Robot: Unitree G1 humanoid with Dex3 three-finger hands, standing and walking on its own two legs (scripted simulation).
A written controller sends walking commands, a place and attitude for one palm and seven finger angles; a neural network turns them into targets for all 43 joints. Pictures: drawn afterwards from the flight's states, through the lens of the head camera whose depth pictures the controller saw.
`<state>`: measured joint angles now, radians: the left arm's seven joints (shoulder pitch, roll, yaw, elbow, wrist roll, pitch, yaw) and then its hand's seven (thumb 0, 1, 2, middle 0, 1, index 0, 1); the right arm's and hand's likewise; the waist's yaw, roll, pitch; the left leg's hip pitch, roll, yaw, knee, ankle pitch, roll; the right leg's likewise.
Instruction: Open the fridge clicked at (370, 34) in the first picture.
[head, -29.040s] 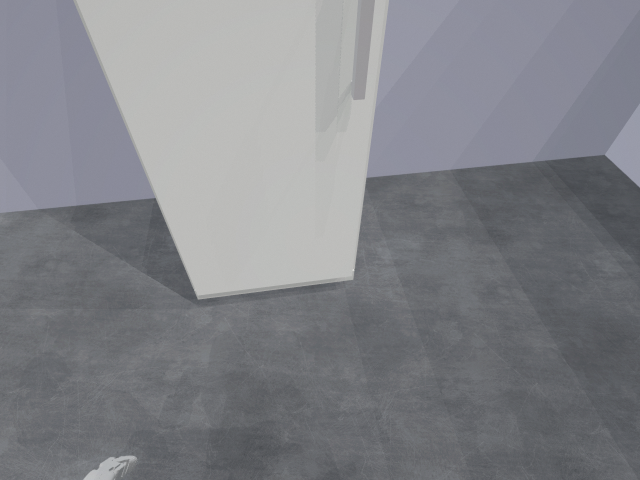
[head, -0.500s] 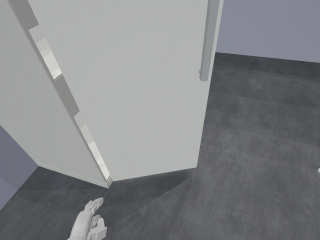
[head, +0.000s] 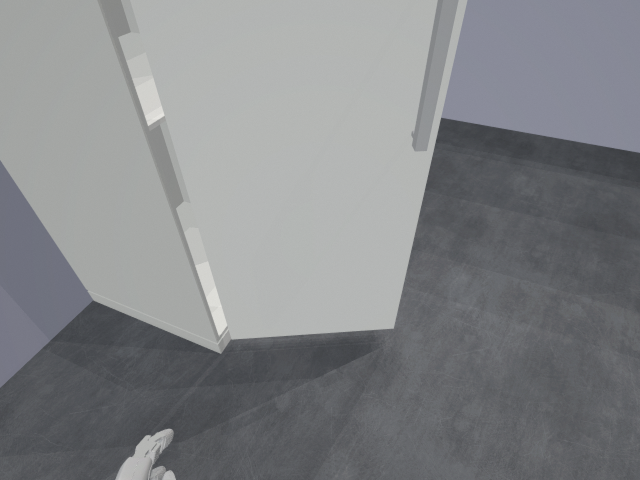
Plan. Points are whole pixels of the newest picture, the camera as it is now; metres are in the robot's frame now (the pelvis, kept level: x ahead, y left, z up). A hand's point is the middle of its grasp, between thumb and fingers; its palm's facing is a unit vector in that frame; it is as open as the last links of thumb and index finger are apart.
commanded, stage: stop stepping back and stand still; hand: right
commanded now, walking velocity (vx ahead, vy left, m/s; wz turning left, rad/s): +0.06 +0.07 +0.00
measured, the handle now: (432, 59) +0.75 -0.14 +0.24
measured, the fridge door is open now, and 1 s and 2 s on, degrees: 63 63 63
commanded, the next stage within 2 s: let the arm hang, fingers relaxed in 0.08 s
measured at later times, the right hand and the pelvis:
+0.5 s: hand out of the picture +0.06 -0.19 -0.16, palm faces +0.06 +0.98 -0.18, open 6.9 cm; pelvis +0.00 -0.01 +0.01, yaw -3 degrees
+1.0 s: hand out of the picture +0.04 -0.22 -0.16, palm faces -0.01 +0.98 -0.19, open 7.4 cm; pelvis +0.02 -0.04 +0.02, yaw -1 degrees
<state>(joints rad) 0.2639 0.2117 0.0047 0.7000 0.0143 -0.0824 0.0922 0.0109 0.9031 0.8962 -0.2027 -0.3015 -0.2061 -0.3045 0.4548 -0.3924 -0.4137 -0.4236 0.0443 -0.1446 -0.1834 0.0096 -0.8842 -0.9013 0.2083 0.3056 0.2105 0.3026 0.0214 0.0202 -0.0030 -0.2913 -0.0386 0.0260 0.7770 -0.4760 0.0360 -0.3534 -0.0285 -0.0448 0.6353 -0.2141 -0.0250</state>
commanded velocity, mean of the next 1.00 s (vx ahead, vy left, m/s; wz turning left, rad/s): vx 0.00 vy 0.00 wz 0.00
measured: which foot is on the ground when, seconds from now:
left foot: up 0.00-0.04, down 0.06-1.00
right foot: down 0.00-0.08, up 0.10-0.26, down 0.28-1.00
